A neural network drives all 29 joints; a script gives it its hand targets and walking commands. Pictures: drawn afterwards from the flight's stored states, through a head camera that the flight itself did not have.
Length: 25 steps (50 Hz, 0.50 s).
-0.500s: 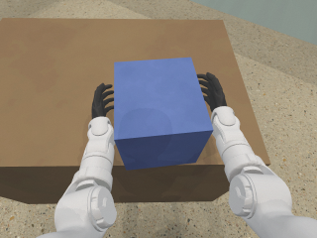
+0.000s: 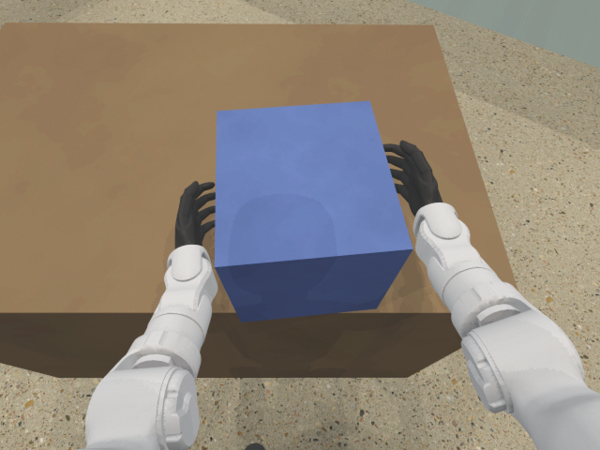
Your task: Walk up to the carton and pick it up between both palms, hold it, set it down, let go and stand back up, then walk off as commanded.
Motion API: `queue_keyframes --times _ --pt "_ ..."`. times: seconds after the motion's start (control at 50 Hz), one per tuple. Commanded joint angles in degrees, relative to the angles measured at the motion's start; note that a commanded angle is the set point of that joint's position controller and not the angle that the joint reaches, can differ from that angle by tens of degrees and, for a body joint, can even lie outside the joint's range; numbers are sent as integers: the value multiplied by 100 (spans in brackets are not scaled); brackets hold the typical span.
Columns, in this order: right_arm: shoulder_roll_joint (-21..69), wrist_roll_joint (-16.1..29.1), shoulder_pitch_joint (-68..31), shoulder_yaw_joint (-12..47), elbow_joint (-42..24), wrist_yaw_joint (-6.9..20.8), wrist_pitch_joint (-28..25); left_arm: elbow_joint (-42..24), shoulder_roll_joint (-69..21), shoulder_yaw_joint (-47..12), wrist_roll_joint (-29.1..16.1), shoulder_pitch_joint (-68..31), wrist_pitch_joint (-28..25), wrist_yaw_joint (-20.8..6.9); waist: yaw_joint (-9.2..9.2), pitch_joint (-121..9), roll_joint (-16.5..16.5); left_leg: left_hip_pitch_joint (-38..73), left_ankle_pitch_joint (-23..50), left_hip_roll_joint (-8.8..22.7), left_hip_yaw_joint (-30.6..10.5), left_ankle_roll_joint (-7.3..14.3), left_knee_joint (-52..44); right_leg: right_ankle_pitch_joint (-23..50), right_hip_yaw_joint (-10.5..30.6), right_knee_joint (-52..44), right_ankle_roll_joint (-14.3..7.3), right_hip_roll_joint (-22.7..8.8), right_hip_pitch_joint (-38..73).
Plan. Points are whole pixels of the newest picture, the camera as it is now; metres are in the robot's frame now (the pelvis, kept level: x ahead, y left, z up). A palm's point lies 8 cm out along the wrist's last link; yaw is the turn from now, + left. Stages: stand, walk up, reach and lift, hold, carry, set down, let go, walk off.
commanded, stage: set down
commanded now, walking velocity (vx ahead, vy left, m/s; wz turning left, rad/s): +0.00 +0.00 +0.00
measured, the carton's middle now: (302, 217) +0.43 +0.03 +0.01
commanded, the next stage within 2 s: none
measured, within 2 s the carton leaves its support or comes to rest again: neither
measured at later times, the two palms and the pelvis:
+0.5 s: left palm (172, 290) +0.31 +0.19 +0.01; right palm (469, 245) +0.37 -0.18 +0.05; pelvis -0.04 -0.01 +0.00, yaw +0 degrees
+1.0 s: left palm (158, 338) +0.25 +0.20 +0.01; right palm (492, 309) +0.30 -0.20 +0.02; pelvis -0.04 -0.01 +0.01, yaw +0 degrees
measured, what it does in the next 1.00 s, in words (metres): stands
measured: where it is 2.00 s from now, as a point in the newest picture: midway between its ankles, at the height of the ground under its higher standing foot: outside the picture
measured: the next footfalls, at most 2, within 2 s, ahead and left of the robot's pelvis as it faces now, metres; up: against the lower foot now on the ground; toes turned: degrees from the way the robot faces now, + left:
none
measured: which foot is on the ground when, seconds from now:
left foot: down 0.00-1.00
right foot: down 0.00-1.00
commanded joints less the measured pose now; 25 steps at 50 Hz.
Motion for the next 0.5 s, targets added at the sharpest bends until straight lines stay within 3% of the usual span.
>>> queue_keyframes --times 0.0,0.06,0.14,0.2,0.38,0.48 --pt "-1615 429 -1388 -108 -650 78 -465 -2050 539 -143 27 -1114 -219 -52 602 -4288 701 3805 5056 53 633 -439 1144 2932 -35 220 29 466 1008" --pt "-1628 578 -1186 -21 -848 93 -453 -2295 704 -109 21 -889 -239 -159 480 -4262 425 3137 4362 -115 756 -366 940 3593 90 336 146 395 2034" --pt "-1593 720 -975 71 -1284 132 -515 -2835 813 -168 -76 -557 -313 -226 449 -4089 291 2773 3715 -214 803 -270 738 3733 152 480 245 345 2546" --pt "-1592 762 -936 100 -1474 194 -478 -2832 824 -277 -160 -433 -288 -233 401 -3665 188 2604 3128 -243 803 -191 613 3233 181 444 266 304 2616" --pt "-1610 642 -990 -65 -1427 416 -129 -2395 908 -440 -292 -602 -69 31 374 -2447 47 2260 1156 -206 801 3 272 530 258 125 143 244 2267" --pt "-1592 563 -436 -146 -1354 488 -39 -2624 767 -510 -250 -173 67 93 263 -2174 49 2318 927 -212 737 14 136 342 291 53 128 228 2497"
